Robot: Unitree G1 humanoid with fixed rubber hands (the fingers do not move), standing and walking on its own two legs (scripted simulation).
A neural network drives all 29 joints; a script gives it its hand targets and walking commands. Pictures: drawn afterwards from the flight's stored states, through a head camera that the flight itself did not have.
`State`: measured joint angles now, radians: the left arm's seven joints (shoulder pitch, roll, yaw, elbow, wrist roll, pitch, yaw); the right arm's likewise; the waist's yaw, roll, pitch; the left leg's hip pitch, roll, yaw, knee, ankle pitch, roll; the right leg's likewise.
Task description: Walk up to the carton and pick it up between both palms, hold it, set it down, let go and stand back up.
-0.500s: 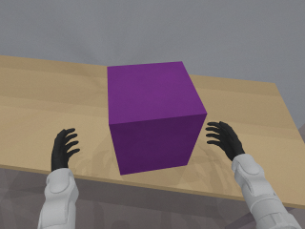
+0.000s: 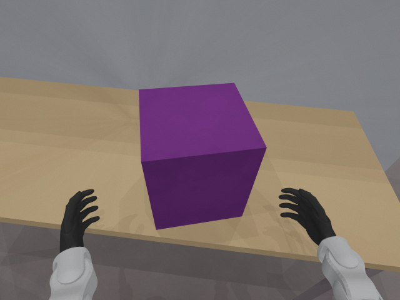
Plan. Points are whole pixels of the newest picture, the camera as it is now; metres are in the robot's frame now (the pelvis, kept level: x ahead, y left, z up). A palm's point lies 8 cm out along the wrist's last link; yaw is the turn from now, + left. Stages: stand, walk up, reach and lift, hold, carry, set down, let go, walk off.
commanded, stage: set down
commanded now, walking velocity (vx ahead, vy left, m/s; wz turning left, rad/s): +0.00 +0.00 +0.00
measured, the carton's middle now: (194, 157) +0.41 +0.06 +0.05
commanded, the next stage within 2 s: none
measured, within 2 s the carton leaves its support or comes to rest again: neither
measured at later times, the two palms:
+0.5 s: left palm (75, 260) +0.18 +0.24 +0.03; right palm (331, 258) +0.23 -0.22 +0.02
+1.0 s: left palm (75, 261) +0.18 +0.25 +0.01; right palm (326, 261) +0.23 -0.21 +0.00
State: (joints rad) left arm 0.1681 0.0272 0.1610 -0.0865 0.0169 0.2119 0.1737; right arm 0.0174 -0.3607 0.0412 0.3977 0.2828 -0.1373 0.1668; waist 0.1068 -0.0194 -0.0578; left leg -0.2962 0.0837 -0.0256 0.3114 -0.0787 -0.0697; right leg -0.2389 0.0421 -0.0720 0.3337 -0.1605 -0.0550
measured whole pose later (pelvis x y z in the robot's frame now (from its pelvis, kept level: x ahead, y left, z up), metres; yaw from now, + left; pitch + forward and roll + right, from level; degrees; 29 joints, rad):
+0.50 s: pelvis +0.01 +0.00 +0.00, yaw +0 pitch +2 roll +0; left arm 0.35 0.03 0.12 -0.12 0.01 0.14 0.18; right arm 0.26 -0.36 0.03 0.27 0.28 -0.14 0.18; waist 0.09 -0.04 -0.06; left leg -0.23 0.07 -0.03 0.27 -0.08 -0.07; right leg -0.19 0.03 -0.07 0.33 -0.18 -0.05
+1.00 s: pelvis +0.02 +0.01 +0.00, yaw +1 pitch +3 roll +0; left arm 0.36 0.06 0.12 -0.03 0.01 0.13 0.15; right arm 0.28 -0.36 0.04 0.29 0.28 -0.11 0.18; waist 0.07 -0.05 -0.06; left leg -0.23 0.05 -0.03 0.27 -0.09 -0.06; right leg -0.18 0.01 -0.07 0.33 -0.20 -0.04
